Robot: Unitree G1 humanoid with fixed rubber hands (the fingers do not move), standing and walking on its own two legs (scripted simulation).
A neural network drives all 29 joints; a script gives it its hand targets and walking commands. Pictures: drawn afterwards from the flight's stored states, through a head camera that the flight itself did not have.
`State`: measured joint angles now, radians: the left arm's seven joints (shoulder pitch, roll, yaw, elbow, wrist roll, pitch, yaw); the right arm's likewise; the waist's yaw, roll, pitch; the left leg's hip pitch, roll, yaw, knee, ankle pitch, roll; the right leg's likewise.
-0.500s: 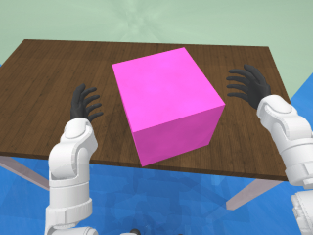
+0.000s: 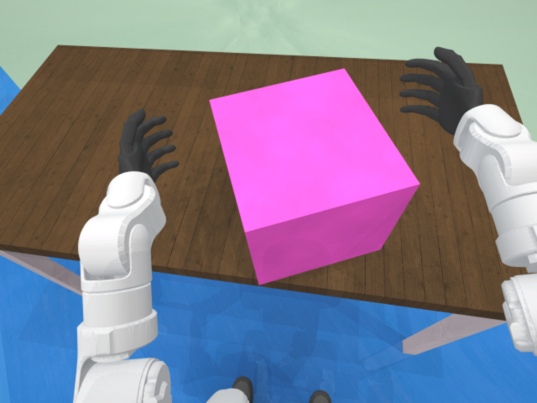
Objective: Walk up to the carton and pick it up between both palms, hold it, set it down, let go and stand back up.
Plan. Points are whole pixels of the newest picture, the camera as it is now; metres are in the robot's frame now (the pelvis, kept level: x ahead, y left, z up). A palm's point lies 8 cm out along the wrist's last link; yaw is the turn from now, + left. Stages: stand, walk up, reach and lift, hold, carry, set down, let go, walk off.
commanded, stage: reach and lift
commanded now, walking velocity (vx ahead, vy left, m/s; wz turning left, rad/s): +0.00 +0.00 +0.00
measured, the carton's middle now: (300, 179) +0.44 +0.03 +0.02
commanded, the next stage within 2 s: none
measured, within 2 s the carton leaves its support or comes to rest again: neither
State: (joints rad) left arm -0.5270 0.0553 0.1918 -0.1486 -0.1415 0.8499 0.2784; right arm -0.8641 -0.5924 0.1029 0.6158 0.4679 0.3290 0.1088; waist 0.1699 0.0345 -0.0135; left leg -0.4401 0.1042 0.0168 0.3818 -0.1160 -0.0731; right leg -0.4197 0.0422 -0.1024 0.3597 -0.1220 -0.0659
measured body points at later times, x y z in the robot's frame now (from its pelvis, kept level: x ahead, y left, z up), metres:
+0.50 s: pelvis +0.00 +0.00 +0.00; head +0.09 -0.01 +0.44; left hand +0.36 +0.24 +0.09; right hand +0.51 -0.14 +0.11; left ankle +0.03 +0.17 -0.74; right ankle +0.03 -0.08 -0.74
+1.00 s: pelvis -0.01 -0.01 -0.01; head +0.12 -0.02 +0.42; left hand +0.37 +0.22 +0.02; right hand +0.51 -0.13 +0.04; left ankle +0.03 +0.17 -0.74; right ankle +0.03 -0.08 -0.74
